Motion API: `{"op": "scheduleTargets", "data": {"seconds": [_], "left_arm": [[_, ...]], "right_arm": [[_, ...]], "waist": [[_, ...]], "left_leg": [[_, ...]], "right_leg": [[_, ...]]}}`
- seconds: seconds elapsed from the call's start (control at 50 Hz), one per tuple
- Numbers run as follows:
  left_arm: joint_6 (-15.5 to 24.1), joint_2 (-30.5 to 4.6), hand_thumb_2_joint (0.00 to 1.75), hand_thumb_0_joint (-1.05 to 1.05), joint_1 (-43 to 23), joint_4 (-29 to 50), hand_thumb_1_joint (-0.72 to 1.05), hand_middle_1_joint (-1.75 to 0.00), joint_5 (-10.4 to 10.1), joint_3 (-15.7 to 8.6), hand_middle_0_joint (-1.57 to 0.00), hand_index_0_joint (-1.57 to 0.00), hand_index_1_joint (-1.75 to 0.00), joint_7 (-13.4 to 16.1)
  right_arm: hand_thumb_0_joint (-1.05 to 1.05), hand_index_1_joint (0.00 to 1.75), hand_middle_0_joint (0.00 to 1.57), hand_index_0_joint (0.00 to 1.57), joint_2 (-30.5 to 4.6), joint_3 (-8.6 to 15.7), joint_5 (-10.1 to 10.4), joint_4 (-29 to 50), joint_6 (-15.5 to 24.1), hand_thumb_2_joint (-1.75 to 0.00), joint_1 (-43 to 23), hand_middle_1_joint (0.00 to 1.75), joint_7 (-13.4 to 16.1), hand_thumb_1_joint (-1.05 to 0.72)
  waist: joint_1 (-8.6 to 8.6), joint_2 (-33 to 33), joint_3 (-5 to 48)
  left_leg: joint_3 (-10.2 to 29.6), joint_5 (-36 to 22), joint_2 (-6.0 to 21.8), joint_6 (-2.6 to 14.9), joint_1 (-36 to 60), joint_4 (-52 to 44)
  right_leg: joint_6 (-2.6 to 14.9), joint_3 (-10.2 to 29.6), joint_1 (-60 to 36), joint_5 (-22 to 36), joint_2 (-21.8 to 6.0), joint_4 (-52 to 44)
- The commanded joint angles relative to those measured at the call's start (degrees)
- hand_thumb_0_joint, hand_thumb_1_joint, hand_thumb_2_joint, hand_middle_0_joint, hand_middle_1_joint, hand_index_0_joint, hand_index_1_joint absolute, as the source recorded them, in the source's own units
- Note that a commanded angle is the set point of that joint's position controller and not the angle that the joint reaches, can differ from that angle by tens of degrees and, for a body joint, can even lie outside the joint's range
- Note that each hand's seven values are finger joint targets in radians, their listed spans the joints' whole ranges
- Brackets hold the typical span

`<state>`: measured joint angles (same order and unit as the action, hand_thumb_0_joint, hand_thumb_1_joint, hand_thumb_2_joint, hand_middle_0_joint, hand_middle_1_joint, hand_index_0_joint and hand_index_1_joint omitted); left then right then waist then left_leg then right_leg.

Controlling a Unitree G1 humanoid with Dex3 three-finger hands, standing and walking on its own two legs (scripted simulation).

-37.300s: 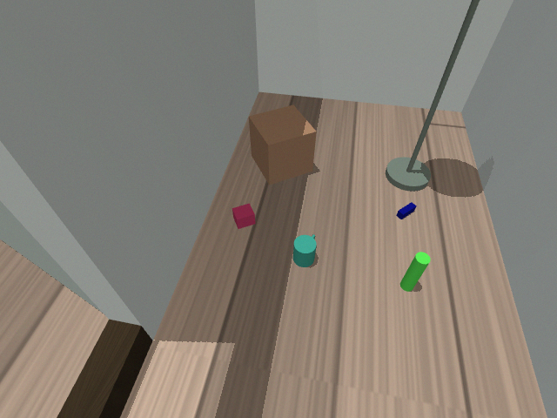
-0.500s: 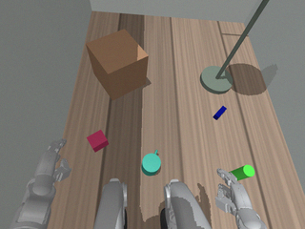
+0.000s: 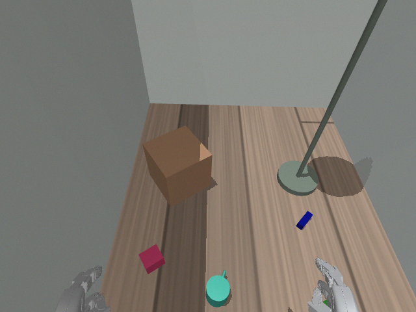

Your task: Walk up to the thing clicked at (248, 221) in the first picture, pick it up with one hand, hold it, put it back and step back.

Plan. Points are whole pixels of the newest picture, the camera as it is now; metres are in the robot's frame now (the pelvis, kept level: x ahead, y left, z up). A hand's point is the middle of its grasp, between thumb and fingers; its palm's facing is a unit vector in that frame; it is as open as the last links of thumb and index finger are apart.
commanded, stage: home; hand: left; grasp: from above
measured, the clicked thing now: (152, 259) +0.48 +0.21 -0.68
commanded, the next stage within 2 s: stand in 2.00 s
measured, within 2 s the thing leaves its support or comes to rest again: neither
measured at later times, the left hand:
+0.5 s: hand out of the picture +0.16 +0.17 -0.05, palm faces +0.05 -0.98 -0.20, open 7.4 cm
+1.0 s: hand out of the picture +0.16 +0.17 -0.05, palm faces +0.05 -0.98 -0.20, open 7.4 cm
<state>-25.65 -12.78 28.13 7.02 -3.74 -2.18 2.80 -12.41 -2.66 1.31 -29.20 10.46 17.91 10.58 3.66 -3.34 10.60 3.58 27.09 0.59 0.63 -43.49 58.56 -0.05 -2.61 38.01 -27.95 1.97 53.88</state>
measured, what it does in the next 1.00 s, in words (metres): stands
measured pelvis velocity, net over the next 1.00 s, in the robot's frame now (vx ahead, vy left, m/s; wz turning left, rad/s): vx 0.00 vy -0.01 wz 0.01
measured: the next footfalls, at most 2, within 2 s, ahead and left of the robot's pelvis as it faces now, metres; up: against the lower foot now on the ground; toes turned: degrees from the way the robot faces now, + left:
none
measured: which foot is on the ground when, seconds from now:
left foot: down 0.00-1.00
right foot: down 0.00-1.00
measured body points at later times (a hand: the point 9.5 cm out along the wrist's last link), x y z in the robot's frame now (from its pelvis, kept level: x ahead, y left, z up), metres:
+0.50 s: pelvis +0.01 -0.01 +0.00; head +0.03 +0.00 +0.45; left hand +0.16 +0.23 -0.03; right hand +0.17 -0.25 -0.06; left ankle +0.02 +0.11 -0.68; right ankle -0.01 -0.13 -0.68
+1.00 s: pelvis +0.00 -0.01 +0.00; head +0.02 +0.00 +0.45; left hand +0.16 +0.22 -0.03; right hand +0.16 -0.25 -0.06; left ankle +0.02 +0.11 -0.68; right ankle -0.01 -0.13 -0.68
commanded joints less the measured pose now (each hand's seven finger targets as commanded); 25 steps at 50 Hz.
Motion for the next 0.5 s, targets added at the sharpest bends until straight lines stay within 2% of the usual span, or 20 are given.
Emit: {"op": "scheduleTargets", "data": {"seconds": [0.0, 0.02, 0.06, 0.08, 0.16, 0.26, 0.36, 0.42, 0.46, 0.48], "left_arm": [[1.8, -5.2, 0.9, 0.0, 0.2, 11.2, 0.9, -0.3, 0.4, -2.4, -0.2, -0.2, -0.3, -0.4], [1.8, -5.3, 0.9, 0.0, 0.2, 11.5, 0.9, -0.3, 0.4, -2.4, -0.2, -0.2, -0.3, -0.6], [1.9, -5.5, 0.9, 0.0, -0.9, 11.5, 0.9, -0.3, 0.8, -2.2, -0.2, -0.2, -0.3, -0.9], [2.1, -5.8, 0.9, 0.0, -1.2, 11.0, 0.9, -0.3, 0.8, -2.8, -0.2, -0.2, -0.3, -1.0], [2.4, -6.2, 0.9, 0.0, -1.5, 11.9, 0.9, -0.3, 0.9, -2.8, -0.2, -0.2, -0.3, -1.3], [2.9, -6.4, 0.9, 0.0, -1.3, 11.9, 0.9, -0.3, 1.2, -3.2, -0.2, -0.2, -0.3, -1.2], [3.0, -5.7, 0.9, 0.0, 0.1, 10.8, 0.9, -0.3, 1.2, -2.4, -0.2, -0.2, -0.3, -1.1], [3.1, -6.7, 0.9, 0.0, -0.5, 11.7, 0.9, -0.3, 0.9, -3.3, -0.2, -0.2, -0.3, -1.0], [2.9, -5.5, 0.9, 0.0, 0.2, 10.2, 0.9, -0.3, 0.9, -2.2, -0.2, -0.2, -0.3, -1.1], [2.9, -5.9, 0.9, 0.0, 0.1, 10.6, 0.9, -0.3, 0.8, -2.9, -0.2, -0.2, -0.3, -1.0]], "right_arm": [[0.0, 0.3, 0.2, 0.2, -6.8, 3.0, -0.4, 9.0, 4.2, -0.9, -4.2, 0.3, 0.8, -0.9], [0.0, 0.3, 0.2, 0.2, -6.8, 3.1, -0.5, 9.0, 4.4, -0.9, -4.3, 0.3, 0.9, -0.9], [0.0, 0.3, 0.2, 0.2, -7.1, 3.1, -0.5, 9.1, 4.8, -0.9, -4.4, 0.3, 0.9, -0.9], [0.0, 0.3, 0.2, 0.2, -7.1, 3.1, -0.7, 8.8, 5.0, -0.9, -4.4, 0.3, 0.9, -0.9], [0.0, 0.3, 0.2, 0.2, -7.3, 3.3, -0.9, 8.8, 5.7, -0.9, -4.7, 0.3, 0.7, -0.9], [0.0, 0.3, 0.2, 0.2, -7.4, 3.3, -1.0, 8.2, 6.0, -0.9, -5.2, 0.3, 0.5, -0.9], [0.0, 0.3, 0.2, 0.2, -7.3, 3.3, -1.0, 7.8, 5.9, -0.9, -5.1, 0.3, 0.4, -0.9], [0.0, 0.3, 0.2, 0.2, -7.6, 3.5, -1.0, 7.9, 5.9, -0.9, -5.1, 0.3, 0.4, -0.9], [0.0, 0.3, 0.2, 0.2, -7.2, 3.2, -1.0, 8.0, 5.9, -0.9, -5.2, 0.3, 0.4, -0.9], [0.0, 0.3, 0.2, 0.2, -7.3, 3.3, -1.0, 8.1, 5.8, -0.9, -5.1, 0.3, 0.4, -0.9]], "waist": [[-0.37, 1.1, 2.3], [-0.57, 0.9, 2.1], [0.09, 1.7, 1.8], [-0.28, 1.4, 1.6], [-0.43, 1.5, 3.4], [-1.14, -1.2, 3.5], [-1.2, -0.4, 3.8], [-1.32, 0.3, 4.2], [-0.87, 0.8, 3.5], [-1.36, 0.9, 3.9]], "left_leg": [[0.0, -11.9, -0.3, 0.58, 9.8, -10.8], [-0.3, -12.0, -0.4, 0.65, 10.0, -10.6], [-0.6, -11.8, -0.6, 0.84, 10.5, -10.4], [-0.6, -11.6, -0.6, 0.76, 10.4, -10.3], [-1.0, -13.1, -1.0, 0.89, 11.3, -9.4], [-0.2, -12.3, -0.8, 0.31, 12.0, -10.7], [-0.1, -14.9, -0.7, 0.28, 12.2, -10.1], [-0.4, -15.3, -0.8, 0.44, 11.9, -9.6], [-0.5, -14.2, -0.8, 0.54, 11.4, -9.5], [-0.6, -14.8, -0.8, 0.57, 11.6, -9.4]], "right_leg": [[0.67, -1.6, -2.1, 11.2, 0.8, -9.0], [0.56, -1.6, -2.3, 11.4, 0.7, -9.3], [0.42, -1.2, -1.8, 11.3, 0.4, -9.6], [0.41, -1.2, -2.1, 11.1, 0.3, -9.3], [-0.02, -0.6, -3.0, 13.1, 0.0, -9.5], [0.43, -0.9, -3.4, 11.9, 0.2, -8.7], [0.52, -1.0, -3.5, 13.8, 0.3, -8.3], [0.3, -0.7, -4.3, 14.6, 0.2, -8.5], [0.21, -0.6, -3.5, 13.9, 0.2, -8.8], [0.2, -0.6, -4.2, 14.6, 0.1, -8.8]]}}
